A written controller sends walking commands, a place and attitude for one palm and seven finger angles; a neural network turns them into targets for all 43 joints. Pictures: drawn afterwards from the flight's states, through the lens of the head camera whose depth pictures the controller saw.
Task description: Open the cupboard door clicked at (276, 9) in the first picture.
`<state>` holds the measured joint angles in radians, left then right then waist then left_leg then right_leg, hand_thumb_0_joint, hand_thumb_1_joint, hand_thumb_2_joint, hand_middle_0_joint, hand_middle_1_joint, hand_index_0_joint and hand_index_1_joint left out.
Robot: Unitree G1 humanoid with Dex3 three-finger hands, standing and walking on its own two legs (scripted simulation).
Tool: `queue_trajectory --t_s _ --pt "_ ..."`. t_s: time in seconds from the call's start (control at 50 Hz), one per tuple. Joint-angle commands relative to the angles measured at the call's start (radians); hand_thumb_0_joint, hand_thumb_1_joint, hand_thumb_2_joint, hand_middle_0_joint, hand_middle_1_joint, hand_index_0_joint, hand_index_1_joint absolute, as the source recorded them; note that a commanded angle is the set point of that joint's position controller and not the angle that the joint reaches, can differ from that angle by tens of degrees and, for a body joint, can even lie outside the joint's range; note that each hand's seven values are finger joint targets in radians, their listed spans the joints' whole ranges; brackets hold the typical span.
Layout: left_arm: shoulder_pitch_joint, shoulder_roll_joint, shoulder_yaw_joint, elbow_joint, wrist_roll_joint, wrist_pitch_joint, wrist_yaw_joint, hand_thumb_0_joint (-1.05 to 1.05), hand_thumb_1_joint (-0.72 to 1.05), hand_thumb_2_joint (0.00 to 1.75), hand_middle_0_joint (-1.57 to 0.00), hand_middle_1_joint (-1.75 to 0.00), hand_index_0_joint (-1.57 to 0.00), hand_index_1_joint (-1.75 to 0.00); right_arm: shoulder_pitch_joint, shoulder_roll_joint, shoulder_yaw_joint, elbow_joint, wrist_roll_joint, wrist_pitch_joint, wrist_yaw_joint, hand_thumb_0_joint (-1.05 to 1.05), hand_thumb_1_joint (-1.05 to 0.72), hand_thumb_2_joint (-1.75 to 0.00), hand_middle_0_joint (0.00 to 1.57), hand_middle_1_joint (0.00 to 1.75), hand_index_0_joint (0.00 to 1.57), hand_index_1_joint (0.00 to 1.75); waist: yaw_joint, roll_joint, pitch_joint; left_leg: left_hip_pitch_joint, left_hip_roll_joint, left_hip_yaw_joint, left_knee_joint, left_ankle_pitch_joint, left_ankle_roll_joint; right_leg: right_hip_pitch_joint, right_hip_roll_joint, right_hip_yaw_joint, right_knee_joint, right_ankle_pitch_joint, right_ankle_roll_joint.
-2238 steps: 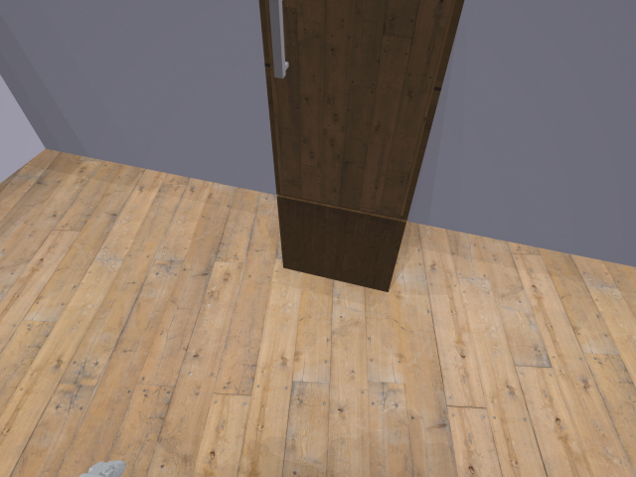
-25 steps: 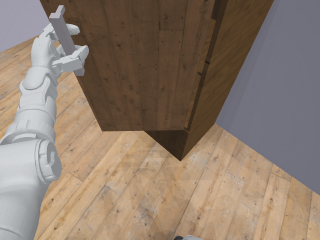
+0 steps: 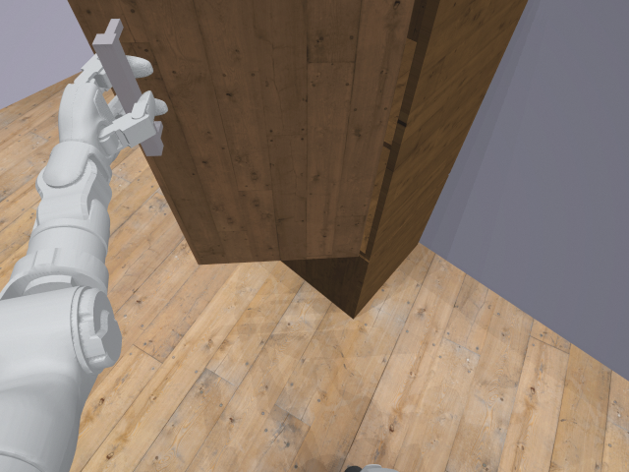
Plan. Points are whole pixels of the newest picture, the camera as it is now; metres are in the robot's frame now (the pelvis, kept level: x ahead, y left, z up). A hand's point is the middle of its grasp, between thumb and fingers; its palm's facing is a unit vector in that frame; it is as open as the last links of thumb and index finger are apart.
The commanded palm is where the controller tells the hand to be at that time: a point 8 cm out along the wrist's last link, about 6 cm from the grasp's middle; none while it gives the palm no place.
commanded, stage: pull the door open along its arc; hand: left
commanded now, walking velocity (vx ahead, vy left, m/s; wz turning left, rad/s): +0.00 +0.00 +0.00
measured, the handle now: (136, 93) +0.56 +0.19 +0.16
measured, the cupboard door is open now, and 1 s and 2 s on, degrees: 45 80 89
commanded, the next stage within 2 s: open thumb and fingers to let go in 1.16 s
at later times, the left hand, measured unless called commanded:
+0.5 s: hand (181, 198) +0.38 +0.11 +0.17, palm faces +0.35 -0.93 +0.07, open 6.1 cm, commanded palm +0.34 +0.15 +0.16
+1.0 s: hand (219, 240) +0.32 +0.07 +0.16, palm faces +0.36 -0.93 +0.03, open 6.1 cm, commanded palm +0.25 +0.10 +0.16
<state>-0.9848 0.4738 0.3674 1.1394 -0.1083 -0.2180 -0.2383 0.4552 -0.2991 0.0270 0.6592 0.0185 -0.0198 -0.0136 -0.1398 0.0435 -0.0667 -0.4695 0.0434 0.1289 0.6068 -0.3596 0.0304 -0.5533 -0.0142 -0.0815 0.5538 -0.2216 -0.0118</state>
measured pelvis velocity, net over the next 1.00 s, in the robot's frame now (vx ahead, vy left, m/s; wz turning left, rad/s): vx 0.00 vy -0.03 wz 0.04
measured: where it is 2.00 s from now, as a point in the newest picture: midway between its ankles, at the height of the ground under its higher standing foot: outside the picture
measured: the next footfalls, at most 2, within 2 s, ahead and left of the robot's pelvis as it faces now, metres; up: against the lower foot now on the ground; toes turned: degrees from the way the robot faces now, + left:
none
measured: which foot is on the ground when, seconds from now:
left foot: down 0.00-1.00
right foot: down 0.00-1.00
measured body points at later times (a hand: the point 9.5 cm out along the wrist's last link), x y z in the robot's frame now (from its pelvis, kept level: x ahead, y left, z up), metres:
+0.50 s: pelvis +0.01 -0.01 +0.01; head +0.01 -0.03 +0.46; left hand +0.35 +0.16 +0.16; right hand +0.22 -0.22 -0.08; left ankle -0.04 +0.09 -0.73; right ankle +0.02 -0.12 -0.73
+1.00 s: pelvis +0.00 -0.03 +0.02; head -0.01 -0.06 +0.46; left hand +0.30 +0.12 +0.16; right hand +0.15 -0.25 -0.11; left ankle -0.04 +0.09 -0.73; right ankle +0.02 -0.12 -0.73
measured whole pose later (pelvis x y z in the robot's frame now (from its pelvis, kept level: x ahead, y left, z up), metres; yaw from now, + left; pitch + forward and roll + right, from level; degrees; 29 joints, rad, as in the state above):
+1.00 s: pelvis +0.00 -0.03 +0.02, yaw +2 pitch -2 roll +0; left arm -0.14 -0.10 -0.09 -0.07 -0.01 0.21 0.45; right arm 0.23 -0.21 -0.01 0.68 -0.01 0.06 -0.02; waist 0.02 0.08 -0.01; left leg -0.08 0.04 0.09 0.40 -0.28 -0.01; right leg -0.18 0.00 -0.12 0.41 -0.20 -0.04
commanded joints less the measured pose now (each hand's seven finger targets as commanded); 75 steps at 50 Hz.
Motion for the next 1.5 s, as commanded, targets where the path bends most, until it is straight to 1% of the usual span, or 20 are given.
queue_trajectory --t_s 0.0,0.14,0.22,0.24,0.26,0.32,0.36,0.42,0.48,0.54,0.66,0.76,0.82,0.9,1.06,1.16,1.24,1.32,1.36,1.48 --pt "-0.249 0.197 0.025 -0.311 -0.055 -0.043 -0.023 0.00 0.90 0.90 -0.40 -1.35 -0.40 -1.35 0.051 -0.154 -0.063 -0.111 0.008 -0.023 -0.005 0.00 -0.90 -0.90 0.20 0.30 0.20 0.30 0.069 -0.020 -0.427 0.149 -0.011 -0.098 -0.068 0.495 -0.002 0.357 0.033 0.045 -0.001 0.439 -0.017" --pt "0.084 0.074 -0.019 -0.659 -0.105 0.055 -0.005 0.00 0.90 0.90 -0.40 -1.35 -0.40 -1.35 -0.061 -0.123 -0.069 -0.169 0.032 -0.030 0.009 0.00 -0.90 -0.90 0.20 0.30 0.20 0.30 0.133 0.003 -0.404 0.222 -0.002 -0.077 -0.106 0.642 -0.005 0.450 0.020 0.045 -0.025 0.534 -0.021" --pt "0.350 -0.008 -0.050 -0.930 -0.123 0.117 0.022 0.00 0.90 0.90 -0.40 -1.35 -0.40 -1.35 -0.151 -0.103 -0.065 -0.211 0.038 -0.040 0.019 0.00 -0.90 -0.90 0.20 0.30 0.20 0.30 0.174 -0.035 -0.383 0.253 0.001 -0.063 -0.137 0.680 -0.011 0.525 0.008 0.040 -0.039 0.582 -0.023" --pt "0.375 -0.041 0.086 -1.068 -0.179 0.131 0.171 0.00 0.90 0.90 -0.40 -1.35 -0.40 -1.35 -0.205 -0.063 -0.063 -0.225 0.039 -0.051 0.027 0.00 -0.90 -0.90 0.20 0.30 0.20 0.30 0.253 -0.025 -0.372 0.241 -0.012 -0.065 -0.132 0.663 -0.027 0.520 0.018 0.026 -0.055 0.555 -0.021" --pt "0.424 -0.167 -0.035 -1.113 -0.155 0.153 0.243 0.00 0.90 0.90 -0.40 -1.35 -0.40 -1.35 -0.235 -0.055 -0.057 -0.211 0.032 -0.055 0.036 0.00 -0.90 -0.90 0.20 0.30 0.20 0.30 0.218 -0.018 -0.329 0.262 -0.008 -0.063 -0.146 0.644 -0.037 0.502 0.018 0.019 -0.062 0.529 -0.016" --pt "0.395 -0.218 -0.088 -1.197 -0.085 0.220 0.424 0.00 0.90 0.90 -0.40 -1.35 -0.40 -1.35 -0.271 -0.054 -0.062 -0.175 0.016 -0.044 0.032 0.00 -0.90 -0.90 0.20 0.30 0.20 0.30 0.181 -0.128 -0.253 0.263 -0.006 -0.074 -0.159 0.516 -0.033 0.476 0.016 0.015 -0.085 0.441 -0.008" --pt "0.353 -0.300 -0.166 -1.237 -0.033 0.277 0.522 0.00 0.90 0.90 -0.40 -1.35 -0.40 -1.35 -0.315 -0.032 -0.053 -0.169 0.003 -0.034 0.022 0.00 -0.90 -0.90 0.20 0.30 0.20 0.30 0.175 -0.063 -0.236 0.282 -0.017 -0.075 -0.170 0.458 -0.032 0.465 0.007 0.021 -0.092 0.388 -0.007" --pt "0.212 -0.372 -0.249 -1.214 0.052 0.357 0.670 0.00 0.90 0.90 -0.40 -1.35 -0.40 -1.35 -0.357 -0.013 -0.042 -0.140 -0.018 -0.014 -0.003 0.00 -0.90 -0.90 0.20 0.30 0.20 0.30 0.144 -0.095 -0.192 0.293 -0.023 -0.092 -0.174 0.380 -0.027 0.441 -0.007 0.029 -0.127 0.293 -0.004" --pt "0.184 -0.465 -0.343 -1.161 0.124 0.413 0.760 0.00 0.90 0.90 -0.40 -1.35 -0.40 -1.35 -0.382 0.006 -0.036 -0.119 -0.033 -0.001 -0.017 0.00 -0.90 -0.90 0.20 0.30 0.20 0.30 0.145 -0.089 -0.205 0.312 -0.030 -0.095 -0.186 0.360 -0.028 0.451 -0.016 0.035 -0.147 0.258 -0.010" --pt "0.119 -0.493 -0.388 -1.113 0.141 0.404 0.753 0.00 0.90 0.90 -0.40 -1.35 -0.40 -1.35 -0.373 0.013 -0.033 -0.108 -0.038 0.011 -0.037 0.00 -0.90 -0.90 0.20 0.30 0.20 0.30 0.136 -0.129 -0.218 0.340 -0.033 -0.100 -0.190 0.383 -0.024 0.473 -0.016 0.042 -0.154 0.311 -0.011" --pt "0.128 -0.495 -0.394 -1.113 0.115 0.342 0.683 0.00 0.90 0.90 -0.40 -1.35 -0.40 -1.35 -0.380 0.026 -0.027 -0.113 -0.036 0.018 -0.051 0.00 -0.90 -0.90 0.20 0.30 0.20 0.30 0.159 -0.068 -0.257 0.371 -0.037 -0.099 -0.202 0.450 -0.033 0.535 -0.019 0.041 -0.145 0.393 -0.022" --pt "0.294 -0.511 -0.393 -1.189 0.076 0.326 0.654 0.00 0.90 0.90 -0.40 -1.35 -0.40 -1.35 -0.398 0.022 -0.029 -0.140 -0.031 0.016 -0.042 0.00 -0.90 -0.90 0.20 0.30 0.20 0.30 0.184 -0.124 -0.253 0.364 -0.031 -0.099 -0.218 0.465 -0.029 0.586 -0.016 0.035 -0.152 0.420 -0.019" --pt "0.416 -0.537 -0.422 -1.271 0.075 0.329 0.654 0.00 0.90 0.90 -0.40 -1.35 -0.40 -1.35 -0.415 0.022 -0.034 -0.154 -0.029 0.017 -0.029 0.00 -0.90 -0.90 0.20 0.30 0.20 0.30 0.197 -0.120 -0.234 0.367 -0.028 -0.097 -0.223 0.466 -0.030 0.594 -0.016 0.033 -0.160 0.410 -0.022" --pt "0.582 -0.587 -0.495 -1.453 0.099 0.343 0.675 0.00 0.90 0.90 -0.40 -1.35 -0.40 -1.35 -0.429 0.031 -0.044 -0.180 -0.033 0.015 -0.005 0.00 -0.90 -0.90 0.20 0.30 0.20 0.30 0.206 -0.118 -0.234 0.373 -0.028 -0.094 -0.215 0.480 -0.027 0.604 -0.015 0.031 -0.156 0.418 -0.024" --pt "0.925 -0.598 -0.579 -1.687 0.166 0.403 0.731 0.00 0.90 0.90 -0.40 -1.35 -0.40 -1.35 -0.482 0.052 -0.043 -0.227 -0.044 0.043 0.031 0.00 -0.90 -0.90 0.20 0.30 0.20 0.30 0.231 -0.101 -0.146 0.348 -0.032 -0.093 -0.195 0.391 -0.020 0.552 -0.017 0.053 -0.190 0.268 -0.034" --pt "0.858 -0.691 -0.652 -1.661 0.145 0.451 0.779 0.00 0.90 0.90 -0.40 -1.35 -0.40 -1.35 -0.533 0.064 -0.030 -0.208 -0.045 0.049 0.051 0.00 -0.90 -0.90 0.20 0.30 0.20 0.30 0.209 -0.117 -0.090 0.351 -0.036 -0.104 -0.158 0.331 -0.017 0.465 -0.020 0.062 -0.224 0.147 -0.029" --pt "0.619 -0.629 -0.579 -1.547 0.146 0.468 0.814 0.00 0.90 0.90 -0.40 -1.35 -0.40 -1.35 -0.546 0.066 -0.017 -0.163 -0.042 0.056 0.031 0.00 -0.90 -0.90 0.20 0.30 0.20 0.30 0.192 -0.138 -0.077 0.345 -0.050 -0.113 -0.158 0.266 -0.014 0.427 -0.030 0.083 -0.260 0.037 -0.022" --pt "0.611 -0.668 -0.594 -1.493 0.151 0.475 0.815 0.00 0.62 0.78 -0.38 -1.32 -0.38 -1.32 -0.546 0.076 -0.014 -0.162 -0.044 0.059 0.023 0.00 -0.90 -0.90 0.20 0.30 0.20 0.30 0.204 -0.105 -0.112 0.353 -0.054 -0.118 -0.169 0.287 -0.017 0.456 -0.032 0.080 -0.241 0.084 -0.027" --pt "0.621 -0.678 -0.602 -1.489 0.150 0.472 0.807 0.00 0.48 0.72 -0.37 -1.30 -0.37 -1.30 -0.540 0.077 -0.013 -0.168 -0.044 0.065 0.023 0.00 -0.90 -0.90 0.20 0.30 0.20 0.30 0.204 -0.129 -0.134 0.354 -0.050 -0.120 -0.174 0.315 -0.018 0.478 -0.028 0.069 -0.217 0.147 -0.027" --pt "0.565 -0.695 -0.628 -1.481 0.153 0.456 0.799 0.00 0.06 0.54 -0.34 -1.26 -0.34 -1.26 -0.540 0.078 -0.011 -0.171 -0.043 0.064 0.023 0.00 -0.90 -0.90 0.20 0.30 0.20 0.30 0.194 -0.123 -0.141 0.355 -0.043 -0.126 -0.181 0.295 -0.021 0.472 -0.028 0.063 -0.213 0.117 -0.027"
